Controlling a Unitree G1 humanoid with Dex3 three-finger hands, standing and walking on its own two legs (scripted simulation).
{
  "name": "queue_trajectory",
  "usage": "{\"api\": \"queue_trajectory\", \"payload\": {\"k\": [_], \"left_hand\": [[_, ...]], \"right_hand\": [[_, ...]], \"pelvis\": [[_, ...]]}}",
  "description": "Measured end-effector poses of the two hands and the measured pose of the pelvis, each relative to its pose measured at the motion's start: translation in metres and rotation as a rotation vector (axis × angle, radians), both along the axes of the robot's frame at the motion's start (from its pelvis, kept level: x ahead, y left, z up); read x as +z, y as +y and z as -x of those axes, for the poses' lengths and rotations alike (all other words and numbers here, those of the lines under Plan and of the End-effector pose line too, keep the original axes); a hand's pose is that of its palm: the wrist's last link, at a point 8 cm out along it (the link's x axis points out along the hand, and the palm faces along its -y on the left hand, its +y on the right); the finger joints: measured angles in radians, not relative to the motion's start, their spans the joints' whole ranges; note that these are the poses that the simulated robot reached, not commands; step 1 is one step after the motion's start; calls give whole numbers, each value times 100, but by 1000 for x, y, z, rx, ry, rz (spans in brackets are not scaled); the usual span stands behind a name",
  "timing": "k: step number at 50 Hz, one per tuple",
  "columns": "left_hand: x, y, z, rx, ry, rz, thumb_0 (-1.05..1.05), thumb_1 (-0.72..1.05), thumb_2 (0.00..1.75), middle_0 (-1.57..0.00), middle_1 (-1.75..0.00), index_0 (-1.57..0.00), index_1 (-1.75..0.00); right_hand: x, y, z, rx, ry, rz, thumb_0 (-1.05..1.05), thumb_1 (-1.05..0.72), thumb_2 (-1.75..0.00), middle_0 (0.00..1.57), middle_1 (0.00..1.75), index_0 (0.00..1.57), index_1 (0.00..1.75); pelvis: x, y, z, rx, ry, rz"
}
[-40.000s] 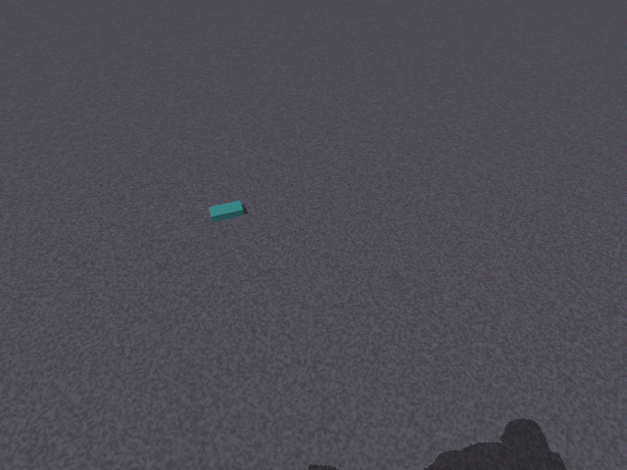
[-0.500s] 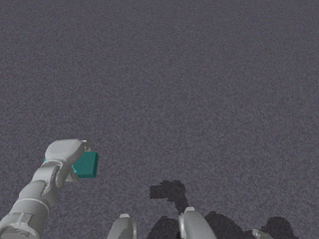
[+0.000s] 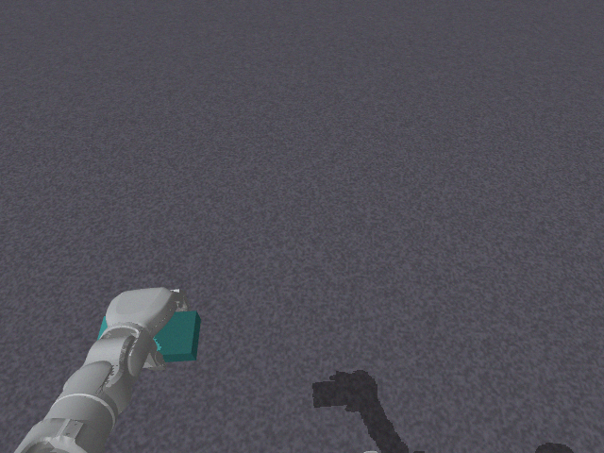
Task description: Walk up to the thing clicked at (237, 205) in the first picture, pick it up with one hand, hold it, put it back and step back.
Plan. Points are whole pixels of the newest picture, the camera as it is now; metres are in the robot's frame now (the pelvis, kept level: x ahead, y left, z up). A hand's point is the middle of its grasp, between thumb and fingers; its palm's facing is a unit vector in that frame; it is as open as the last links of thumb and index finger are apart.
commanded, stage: hold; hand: left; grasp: from above
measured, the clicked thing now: (149, 338) +0.34 +0.24 -0.11
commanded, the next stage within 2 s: crouch in 1.94 s
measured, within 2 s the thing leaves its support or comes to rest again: neither
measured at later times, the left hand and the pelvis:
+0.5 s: hand (148, 328) +0.32 +0.22 -0.03, palm faces -0.47 -0.04 -0.88, open 9.5 cm; pelvis +0.02 -0.01 +0.02, yaw +0 degrees
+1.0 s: hand (151, 343) +0.29 +0.20 -0.01, palm faces -0.46 -0.03 -0.89, open 9.4 cm; pelvis +0.00 -0.02 +0.03, yaw +0 degrees
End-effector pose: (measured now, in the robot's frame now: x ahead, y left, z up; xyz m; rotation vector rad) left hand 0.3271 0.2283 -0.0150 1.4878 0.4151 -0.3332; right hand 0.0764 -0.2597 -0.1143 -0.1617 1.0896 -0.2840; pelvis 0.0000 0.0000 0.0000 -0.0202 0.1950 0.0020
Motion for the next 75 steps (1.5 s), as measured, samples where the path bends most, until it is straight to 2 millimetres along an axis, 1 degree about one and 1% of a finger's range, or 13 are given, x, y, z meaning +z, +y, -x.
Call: {"api": "queue_trajectory", "payload": {"k": [6, 13, 23, 30, 40, 50, 59, 75], "left_hand": [[12, -2, -3, -13, 6, 9, -2, 16, 35, -64, -52, -69, -48], [25, -3, -5, -42, 14, 0, -2, 16, 35, -65, -51, -70, -47], [41, -6, -1, -48, 7, -1, -2, 16, 35, -65, -50, -71, -46], [46, -13, 8, -59, 14, 3, -2, 17, 34, -65, -49, -71, -45], [55, -21, 21, -65, -3, 2, -2, 17, 33, -66, -48, -71, -43], [62, -24, 31, -72, -6, 6, -2, 18, 32, -66, -47, -71, -42], [71, -24, 32, -74, -19, 5, -2, 19, 30, -65, -48, -71, -43], [80, -19, 27, -78, -11, 6, -2, 18, 32, -66, -48, -71, -42]], "right_hand": [[9, 1, -17, 11, -17, -2, 1, -90, -89, 21, 30, 20, 30], [17, -1, -35, 22, -42, -1, 1, -90, -89, 20, 30, 20, 30], [24, -4, -51, 35, -77, -11, 1, -90, -89, 20, 30, 20, 30], [27, -7, -54, 43, -91, -17, 1, -90, -89, 20, 30, 20, 30], [30, -11, -53, 50, -111, -21, 1, -90, -89, 20, 30, 20, 30], [35, -12, -52, 53, -130, -21, 1, -91, -89, 20, 30, 20, 30], [38, -7, -55, 59, -150, -28, 1, -91, -89, 20, 30, 20, 30], [45, 0, -64, 70, -164, -33, 1, -91, -90, 20, 30, 20, 30]], "pelvis": [[8, 0, -10, 0, -18, -2], [14, -1, -17, -1, -37, -5], [20, -5, -20, -3, -66, -12], [23, -9, -16, -3, -87, -19], [25, -15, -7, -4, -113, -26], [29, -16, 0, -7, -137, -29], [32, -15, 1, -9, -155, -29], [36, -12, -2, -12, -172, -27]]}}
